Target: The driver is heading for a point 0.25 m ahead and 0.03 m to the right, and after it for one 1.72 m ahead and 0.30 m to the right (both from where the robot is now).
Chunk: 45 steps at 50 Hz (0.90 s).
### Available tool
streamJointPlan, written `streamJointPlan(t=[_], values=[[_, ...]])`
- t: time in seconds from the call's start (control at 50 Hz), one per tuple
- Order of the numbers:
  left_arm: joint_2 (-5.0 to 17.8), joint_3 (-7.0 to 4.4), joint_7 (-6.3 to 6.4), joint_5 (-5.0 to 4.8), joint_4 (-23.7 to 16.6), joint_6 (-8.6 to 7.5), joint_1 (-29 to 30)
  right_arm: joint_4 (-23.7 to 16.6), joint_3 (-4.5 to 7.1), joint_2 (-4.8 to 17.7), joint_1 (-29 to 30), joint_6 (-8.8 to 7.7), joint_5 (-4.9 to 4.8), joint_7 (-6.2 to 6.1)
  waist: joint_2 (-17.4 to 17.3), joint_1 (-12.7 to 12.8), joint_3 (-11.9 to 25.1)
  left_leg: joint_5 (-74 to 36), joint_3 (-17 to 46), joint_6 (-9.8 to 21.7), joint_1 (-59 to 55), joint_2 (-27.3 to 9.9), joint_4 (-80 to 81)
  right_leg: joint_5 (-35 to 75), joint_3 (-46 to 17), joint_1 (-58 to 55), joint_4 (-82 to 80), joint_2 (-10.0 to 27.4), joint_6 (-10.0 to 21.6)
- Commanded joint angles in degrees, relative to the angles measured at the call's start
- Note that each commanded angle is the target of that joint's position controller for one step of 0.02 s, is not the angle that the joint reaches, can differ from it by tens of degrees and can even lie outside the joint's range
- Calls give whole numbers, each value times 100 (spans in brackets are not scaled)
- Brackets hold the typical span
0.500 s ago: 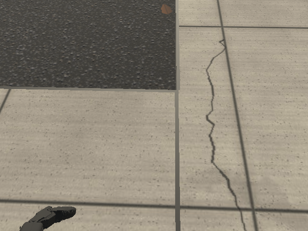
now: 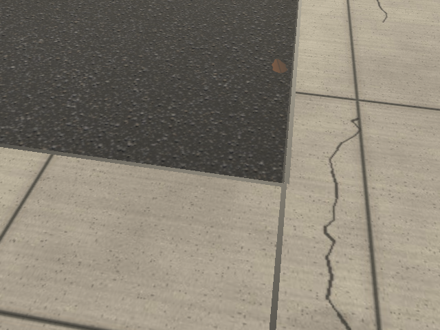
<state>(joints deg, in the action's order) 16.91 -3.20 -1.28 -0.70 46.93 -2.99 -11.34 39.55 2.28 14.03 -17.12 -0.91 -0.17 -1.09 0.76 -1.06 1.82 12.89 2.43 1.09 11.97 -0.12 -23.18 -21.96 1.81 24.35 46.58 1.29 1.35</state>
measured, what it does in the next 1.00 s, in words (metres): steps on the spot: right foot, then left foot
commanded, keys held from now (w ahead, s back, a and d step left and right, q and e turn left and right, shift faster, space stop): no key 1.00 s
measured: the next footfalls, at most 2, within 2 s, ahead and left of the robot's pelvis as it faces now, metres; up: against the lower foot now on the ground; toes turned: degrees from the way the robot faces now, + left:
right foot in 0.12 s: +0.11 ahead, -0.13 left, +0.00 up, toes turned -2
left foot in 0.44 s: +0.13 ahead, +0.11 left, +0.00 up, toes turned -1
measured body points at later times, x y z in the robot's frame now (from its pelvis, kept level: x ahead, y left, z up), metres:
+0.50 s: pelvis +0.08 -0.04 -0.01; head +0.09 -0.04 +0.44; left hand +0.20 +0.21 -0.14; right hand +0.19 -0.31 -0.12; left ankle +0.09 +0.11 -0.75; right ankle +0.07 -0.13 -0.75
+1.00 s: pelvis +0.09 -0.03 -0.01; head +0.10 -0.03 +0.44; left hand +0.16 +0.23 -0.15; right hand +0.16 -0.29 -0.15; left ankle +0.09 +0.11 -0.75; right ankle +0.07 -0.13 -0.75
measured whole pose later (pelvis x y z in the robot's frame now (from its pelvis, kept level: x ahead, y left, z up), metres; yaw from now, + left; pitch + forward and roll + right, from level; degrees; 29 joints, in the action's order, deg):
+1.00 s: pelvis +0.09 -0.03 -0.01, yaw -1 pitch -2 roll +0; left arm 13.8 -0.9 1.0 0.2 60.4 0.6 -8.9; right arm 56.3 2.7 13.0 -10.8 0.3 0.2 -2.7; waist -0.2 0.5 -2.6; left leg 15.2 1.2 -1.9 10.5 -1.6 -27.7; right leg -16.9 1.2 8.7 27.7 -0.7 1.2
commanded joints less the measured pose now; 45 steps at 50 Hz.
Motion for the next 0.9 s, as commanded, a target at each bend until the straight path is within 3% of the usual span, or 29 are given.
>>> streamJointPlan(t=[0.02,0.08,0.1,0.12,0.14,0.16,0.18,0.2,0.22,0.26,0.32,0.36,0.4,0.42,0.44,0.46,0.48,0.52,0.54,0.64,0.9], values=[[137,14,-84,35,-435,-194,637,-290,303,982,118,-88,3,-1,-848,-132,-212,98,1130,1021,-350,-1080,1058,290,60,347,-800,1,-27],[218,9,-107,54,-326,-153,245,-207,306,1007,165,-9,-55,31,-801,139,67,-940,914,911,-14,-1041,525,1348,197,-838,-1760,-207,-62],[273,-13,-91,92,-250,-117,37,-188,260,887,174,2,-45,26,-733,250,154,-810,882,733,128,-930,336,1620,135,-1291,-2075,-219,-36],[394,-32,-49,138,-222,-91,-171,-156,178,651,151,-10,16,20,-593,324,275,-428,750,446,367,-725,19,2015,-212,-1835,-2245,83,43],[874,-104,11,193,-257,-65,-324,-191,76,306,40,-33,171,2,386,199,401,586,195,10,785,-157,-1009,3420,-1214,-2260,-2394,1024,288],[1024,-120,28,203,-226,7,-187,-268,43,196,-220,-46,155,-75,1493,43,506,1451,-73,-268,1256,34,-1456,2849,-2030,-2229,-2677,1661,1007],[783,-73,34,181,-279,19,-185,-277,135,647,71,-16,90,-137,1284,314,240,2012,9,-400,1623,-74,-2070,2243,-2434,-2145,-2949,1749,1328],[706,-38,40,187,-224,3,-235,-287,222,866,225,28,28,-165,1060,378,109,2197,112,-446,1950,-138,-2659,2077,-2485,-2171,-3028,1766,1352],[748,-36,37,174,-218,-16,-137,-166,267,890,102,86,23,-192,792,294,129,2099,193,-472,2019,-234,-3056,2129,-2364,-2160,-3011,1709,1277],[550,43,68,155,-254,-43,315,-49,267,740,5,161,39,-208,546,81,53,1526,318,-504,1714,-442,-2934,2702,-1835,-1784,-3034,1505,1112],[399,89,116,193,-175,12,633,126,181,416,-20,153,24,-200,608,-18,138,898,39,-562,736,-353,-1998,3676,-905,-1344,-2880,952,968],[463,69,115,160,-39,60,509,162,183,440,112,157,-4,-191,583,69,238,532,-106,-561,431,-249,-1460,4067,-827,-1482,-2728,916,1022],[442,83,99,77,50,106,572,228,181,440,106,175,-17,-180,520,-9,240,-115,-173,-487,43,-211,-652,3823,-840,-1477,-2588,898,968],[390,103,85,33,113,118,537,250,173,456,118,174,22,-172,443,-63,188,-777,-152,-405,-261,-216,-90,3271,-835,-1372,-2578,804,808],[300,132,70,55,183,98,388,230,198,628,194,180,94,-179,269,-7,182,-1417,95,-314,-589,-410,-20,2447,-861,-1193,-2612,680,571],[241,155,41,155,215,75,284,172,240,870,247,193,110,-194,-40,129,138,-1970,298,-198,-788,-664,-121,1430,-742,-973,-2591,423,364],[252,134,7,179,256,68,118,243,304,1069,402,204,46,-181,-561,359,-11,-1717,216,-46,-634,-592,-395,1018,-504,-896,-2668,97,227],[301,137,27,132,329,95,393,291,249,690,484,168,73,-123,-445,118,-128,-1315,168,-85,-415,-452,-322,1164,-335,-1013,-2471,0,131],[262,142,54,113,353,123,437,345,240,661,484,138,93,-121,-450,122,-118,-1482,166,-123,-398,-438,-300,1454,-320,-1074,-2392,18,131],[295,121,121,103,572,239,357,611,228,640,456,46,48,-127,-337,151,2,-1738,83,-132,-407,-383,-368,2075,-296,-1375,-2231,37,128],[317,115,228,89,1073,317,292,1297,179,575,576,65,40,-176,-82,159,-202,-1288,-42,-140,-344,-265,-212,1809,-298,-1398,-2340,48,63]])
Over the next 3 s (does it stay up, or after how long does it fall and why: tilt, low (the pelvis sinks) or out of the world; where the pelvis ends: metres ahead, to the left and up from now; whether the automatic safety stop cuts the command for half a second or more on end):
stays up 0.97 0.00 -0.02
